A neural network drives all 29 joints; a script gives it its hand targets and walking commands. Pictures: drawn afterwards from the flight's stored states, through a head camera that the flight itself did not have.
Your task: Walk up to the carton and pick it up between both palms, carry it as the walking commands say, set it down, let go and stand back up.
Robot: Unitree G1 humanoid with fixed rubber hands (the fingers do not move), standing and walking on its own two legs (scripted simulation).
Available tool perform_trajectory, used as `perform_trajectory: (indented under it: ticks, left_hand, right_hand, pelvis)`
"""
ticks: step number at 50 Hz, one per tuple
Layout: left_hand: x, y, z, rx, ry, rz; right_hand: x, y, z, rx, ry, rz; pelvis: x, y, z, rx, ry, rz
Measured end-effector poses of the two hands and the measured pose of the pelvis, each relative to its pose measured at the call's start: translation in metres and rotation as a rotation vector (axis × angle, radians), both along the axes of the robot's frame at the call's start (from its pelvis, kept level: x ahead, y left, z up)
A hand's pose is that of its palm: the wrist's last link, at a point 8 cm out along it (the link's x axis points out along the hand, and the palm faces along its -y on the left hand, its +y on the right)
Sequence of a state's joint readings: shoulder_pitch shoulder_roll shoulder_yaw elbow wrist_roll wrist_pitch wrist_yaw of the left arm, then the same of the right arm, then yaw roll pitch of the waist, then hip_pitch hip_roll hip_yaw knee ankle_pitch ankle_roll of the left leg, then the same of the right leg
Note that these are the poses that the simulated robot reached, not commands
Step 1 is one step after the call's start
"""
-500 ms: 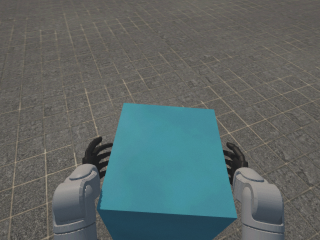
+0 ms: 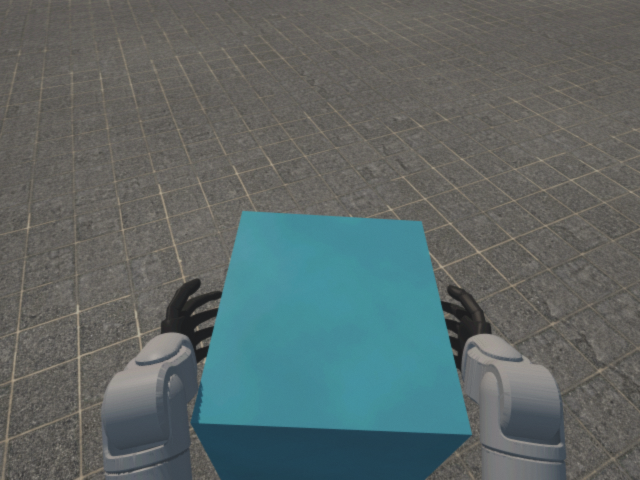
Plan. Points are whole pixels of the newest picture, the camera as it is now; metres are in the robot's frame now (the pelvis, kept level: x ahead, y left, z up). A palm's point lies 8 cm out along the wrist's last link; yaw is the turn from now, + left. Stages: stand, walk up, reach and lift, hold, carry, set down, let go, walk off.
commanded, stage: carry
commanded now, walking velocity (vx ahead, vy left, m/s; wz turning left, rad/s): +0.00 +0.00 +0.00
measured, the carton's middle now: (325, 353) +0.28 -0.01 +0.00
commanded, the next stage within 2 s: none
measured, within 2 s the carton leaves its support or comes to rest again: neither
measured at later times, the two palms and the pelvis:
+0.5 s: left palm (149, 370) +0.24 +0.19 +0.07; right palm (438, 356) +0.24 -0.14 +0.05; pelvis -0.02 +0.02 +0.00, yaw +1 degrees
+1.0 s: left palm (129, 375) +0.23 +0.22 +0.06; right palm (417, 359) +0.24 -0.12 +0.05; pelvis -0.02 +0.05 +0.00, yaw +1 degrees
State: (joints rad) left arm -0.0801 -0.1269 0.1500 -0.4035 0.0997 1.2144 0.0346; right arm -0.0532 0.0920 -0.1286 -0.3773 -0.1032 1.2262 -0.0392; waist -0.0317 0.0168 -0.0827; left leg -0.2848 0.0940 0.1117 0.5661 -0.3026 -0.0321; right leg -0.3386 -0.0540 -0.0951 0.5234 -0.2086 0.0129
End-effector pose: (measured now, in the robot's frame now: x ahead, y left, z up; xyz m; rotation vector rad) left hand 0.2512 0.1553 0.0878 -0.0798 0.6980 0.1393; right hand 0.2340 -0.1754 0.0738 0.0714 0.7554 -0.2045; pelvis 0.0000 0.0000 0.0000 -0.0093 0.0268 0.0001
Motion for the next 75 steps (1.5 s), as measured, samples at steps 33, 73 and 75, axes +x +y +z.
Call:
perform_trajectory:
  ticks: [33, 73, 75]
  left_hand:
    - [-0.017, 0.049, -0.025, -0.005, -0.031, 0.048]
    - [-0.022, 0.062, -0.037, 0.033, -0.042, 0.039]
    - [-0.022, 0.062, -0.037, 0.029, -0.042, 0.040]
  right_hand:
    - [0.003, 0.048, -0.019, -0.026, -0.031, 0.060]
    - [0.001, 0.062, -0.034, -0.040, -0.041, 0.086]
    - [0.001, 0.061, -0.032, -0.039, -0.041, 0.083]
  pelvis:
    - [-0.023, 0.034, -0.002, 0.007, 0.003, 0.016]
    - [-0.027, 0.046, -0.004, 0.007, -0.009, 0.018]
    - [-0.027, 0.046, -0.004, 0.007, -0.010, 0.019]
